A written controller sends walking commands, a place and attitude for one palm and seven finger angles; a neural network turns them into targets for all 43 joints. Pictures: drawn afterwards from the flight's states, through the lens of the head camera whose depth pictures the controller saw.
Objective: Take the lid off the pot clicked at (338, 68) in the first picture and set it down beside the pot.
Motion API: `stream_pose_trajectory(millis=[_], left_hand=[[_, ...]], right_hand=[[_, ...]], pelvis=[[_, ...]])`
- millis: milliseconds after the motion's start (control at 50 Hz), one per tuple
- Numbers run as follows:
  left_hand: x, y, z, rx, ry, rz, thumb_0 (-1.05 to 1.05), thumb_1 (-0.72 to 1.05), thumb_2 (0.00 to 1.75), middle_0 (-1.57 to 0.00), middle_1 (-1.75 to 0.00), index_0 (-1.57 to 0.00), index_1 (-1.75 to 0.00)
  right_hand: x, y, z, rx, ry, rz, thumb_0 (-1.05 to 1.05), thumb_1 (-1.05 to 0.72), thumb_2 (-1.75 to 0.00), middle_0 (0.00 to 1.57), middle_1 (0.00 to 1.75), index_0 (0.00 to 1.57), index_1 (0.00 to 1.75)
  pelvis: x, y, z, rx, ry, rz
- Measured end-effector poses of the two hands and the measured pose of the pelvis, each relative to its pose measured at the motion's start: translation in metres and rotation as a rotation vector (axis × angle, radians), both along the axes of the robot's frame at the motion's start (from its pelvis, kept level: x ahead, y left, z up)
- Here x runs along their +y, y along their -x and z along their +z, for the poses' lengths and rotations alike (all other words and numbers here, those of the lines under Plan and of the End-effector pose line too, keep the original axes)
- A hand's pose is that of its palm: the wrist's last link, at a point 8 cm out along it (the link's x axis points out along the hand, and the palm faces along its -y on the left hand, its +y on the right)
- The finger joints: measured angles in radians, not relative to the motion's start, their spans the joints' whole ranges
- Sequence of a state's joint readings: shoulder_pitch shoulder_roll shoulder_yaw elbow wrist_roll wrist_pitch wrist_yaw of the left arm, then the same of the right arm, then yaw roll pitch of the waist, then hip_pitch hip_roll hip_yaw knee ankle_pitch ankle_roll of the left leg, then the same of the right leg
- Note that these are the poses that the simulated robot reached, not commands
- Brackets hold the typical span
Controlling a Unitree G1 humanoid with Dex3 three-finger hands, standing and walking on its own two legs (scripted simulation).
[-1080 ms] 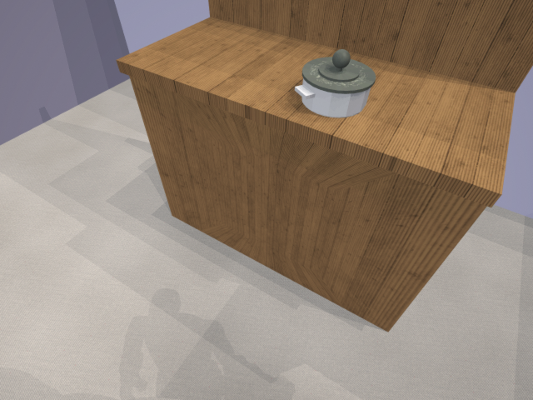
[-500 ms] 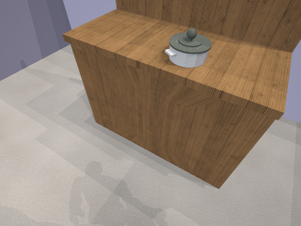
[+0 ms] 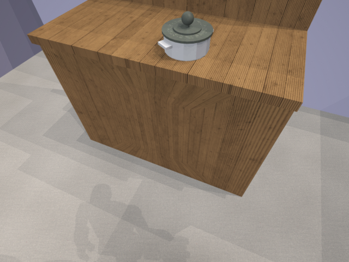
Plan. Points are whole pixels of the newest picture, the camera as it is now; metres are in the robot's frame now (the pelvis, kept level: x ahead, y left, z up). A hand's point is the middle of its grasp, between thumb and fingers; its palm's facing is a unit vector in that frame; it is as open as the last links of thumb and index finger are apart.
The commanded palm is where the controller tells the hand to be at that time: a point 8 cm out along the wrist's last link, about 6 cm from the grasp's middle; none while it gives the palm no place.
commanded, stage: turn to face it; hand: left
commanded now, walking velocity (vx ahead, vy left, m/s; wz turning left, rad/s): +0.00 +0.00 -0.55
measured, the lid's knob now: (187, 18) +0.84 +0.02 +0.15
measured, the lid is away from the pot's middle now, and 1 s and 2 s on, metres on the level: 0.00 0.00 0.00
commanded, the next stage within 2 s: take the last steps up to it in 0.52 s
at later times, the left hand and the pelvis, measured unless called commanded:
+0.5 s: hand out of the picture +0.08 +0.16 -0.14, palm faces -0.12 -0.96 -0.25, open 7.4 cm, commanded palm none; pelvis +0.01 -0.03 +0.02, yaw -13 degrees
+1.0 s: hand (125, 234) +0.21 +0.16 -0.15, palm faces -0.34 -0.92 -0.21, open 7.4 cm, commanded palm none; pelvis +0.08 +0.00 +0.01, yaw -19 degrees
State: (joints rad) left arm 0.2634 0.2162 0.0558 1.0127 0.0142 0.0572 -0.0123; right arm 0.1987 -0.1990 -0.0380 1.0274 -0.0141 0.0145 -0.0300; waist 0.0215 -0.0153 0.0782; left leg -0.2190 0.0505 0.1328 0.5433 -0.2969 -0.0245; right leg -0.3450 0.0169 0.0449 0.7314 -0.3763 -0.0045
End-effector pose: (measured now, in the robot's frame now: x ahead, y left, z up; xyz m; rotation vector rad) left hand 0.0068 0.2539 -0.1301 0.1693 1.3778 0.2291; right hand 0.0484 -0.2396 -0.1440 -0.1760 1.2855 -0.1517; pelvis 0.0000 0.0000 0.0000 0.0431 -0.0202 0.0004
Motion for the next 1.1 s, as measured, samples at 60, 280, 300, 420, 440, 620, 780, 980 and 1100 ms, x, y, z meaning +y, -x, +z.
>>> stream_pose_trajectory(millis=[60, 280, 300, 420, 440, 620, 780, 980, 1100], left_hand=[[-0.009, -0.011, 0.002, -0.01, -0.024, -0.037, 0.0, 0.9, 0.89, -0.2, -0.3, -0.2, -0.3], [-0.046, -0.04, 0.024, -0.045, -0.029, -0.117, 0.0, 0.9, 0.89, -0.2, -0.3, -0.2, -0.3], [-0.048, -0.044, 0.024, -0.049, -0.025, -0.127, 0.0, 0.9, 0.89, -0.2, -0.3, -0.2, -0.3], [-0.054, -0.065, 0.024, -0.078, -0.006, -0.178, 0.0, 0.9, 0.89, -0.21, -0.3, -0.2, -0.3], [-0.053, -0.068, 0.023, -0.082, -0.003, -0.186, 0.0, 0.9, 0.89, -0.21, -0.3, -0.2, -0.3], [-0.034, -0.093, 0.011, -0.086, 0.025, -0.256, 0.0, 0.9, 0.89, -0.21, -0.3, -0.2, -0.3], [-0.011, -0.132, 0.003, -0.101, 0.049, -0.338, 0.01, 0.9, 0.89, -0.2, -0.3, -0.2, -0.3], [-0.04, -0.2, 0.013, -0.125, 0.058, -0.438, 0.01, 0.91, 0.9, -0.2, -0.3, -0.19, -0.3], [-0.088, -0.248, 0.009, -0.217, 0.07, -0.457, 0.01, 0.9, 0.89, -0.2, -0.3, -0.2, -0.3]], right_hand=[[-0.014, 0.004, -0.012, -0.01, -0.017, -0.038, 0.0, -0.9, -0.9, 0.21, 0.3, 0.21, 0.3], [-0.049, -0.005, 0.009, -0.053, -0.009, -0.118, 0.01, -0.91, -0.9, 0.2, 0.3, 0.2, 0.3], [-0.05, -0.006, 0.011, -0.061, -0.006, -0.126, 0.01, -0.91, -0.9, 0.2, 0.3, 0.2, 0.3], [-0.054, -0.011, 0.019, -0.1, 0.014, -0.17, 0.0, -0.91, -0.9, 0.2, 0.3, 0.2, 0.3], [-0.054, -0.012, 0.02, -0.105, 0.017, -0.176, 0.0, -0.91, -0.9, 0.2, 0.3, 0.2, 0.3], [-0.032, -0.006, 0.033, -0.137, 0.049, -0.237, 0.0, -0.91, -0.9, 0.2, 0.3, 0.2, 0.3], [0.006, 0.042, 0.035, -0.064, 0.061, -0.293, 0.0, -0.91, -0.9, 0.2, 0.3, 0.2, 0.3], [0.049, 0.115, 0.022, 0.185, -0.047, -0.42, 0.0, -0.91, -0.9, 0.21, 0.3, 0.2, 0.3], [0.051, 0.124, 0.006, 0.318, -0.134, -0.443, 0.01, -0.91, -0.9, 0.21, 0.3, 0.2, 0.3]], pelvis=[[-0.011, -0.002, -0.007, -0.001, -0.008, -0.046], [-0.035, -0.003, 0.013, 0.034, -0.011, -0.128], [-0.035, -0.004, 0.014, 0.036, -0.011, -0.138], [-0.033, -0.009, 0.016, 0.04, 0.001, -0.189], [-0.032, -0.009, 0.016, 0.04, 0.004, -0.197], [-0.012, -0.017, 0.015, 0.046, 0.027, -0.263], [0.011, -0.034, 0.014, 0.041, 0.046, -0.299], [-0.001, -0.072, 0.015, 0.039, 0.016, -0.335], [-0.027, -0.099, 0.0, 0.03, 0.018, -0.31]])
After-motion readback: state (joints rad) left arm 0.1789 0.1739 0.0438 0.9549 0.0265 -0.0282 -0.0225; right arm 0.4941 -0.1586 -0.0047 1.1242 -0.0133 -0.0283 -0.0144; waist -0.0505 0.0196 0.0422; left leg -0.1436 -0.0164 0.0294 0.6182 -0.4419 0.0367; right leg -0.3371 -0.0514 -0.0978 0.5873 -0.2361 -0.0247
